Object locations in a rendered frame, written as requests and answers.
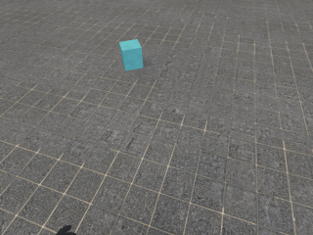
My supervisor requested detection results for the left robot hand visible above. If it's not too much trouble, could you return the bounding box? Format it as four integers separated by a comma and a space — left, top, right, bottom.
56, 225, 76, 235

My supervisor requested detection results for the carton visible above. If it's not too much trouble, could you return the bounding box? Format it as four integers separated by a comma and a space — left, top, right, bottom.
119, 39, 144, 71

